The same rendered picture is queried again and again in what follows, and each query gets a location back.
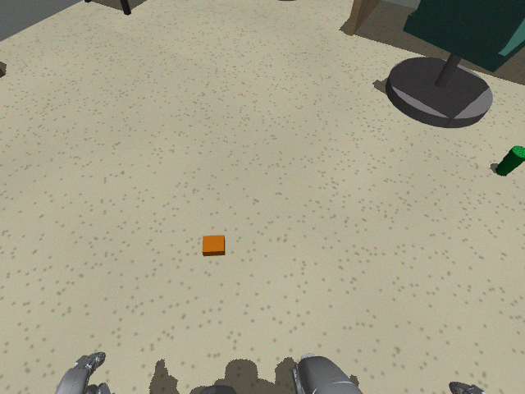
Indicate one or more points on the office chair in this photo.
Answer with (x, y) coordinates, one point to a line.
(441, 92)

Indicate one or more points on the left robot hand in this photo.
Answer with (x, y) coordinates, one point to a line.
(75, 380)

